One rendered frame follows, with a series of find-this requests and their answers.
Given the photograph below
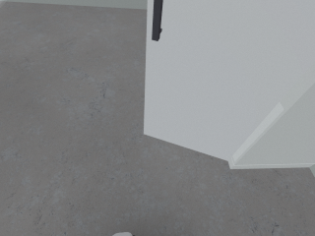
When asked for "fridge door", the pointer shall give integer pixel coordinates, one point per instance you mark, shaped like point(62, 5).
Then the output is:
point(221, 66)

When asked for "handle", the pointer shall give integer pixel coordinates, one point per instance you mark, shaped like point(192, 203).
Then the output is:
point(157, 13)

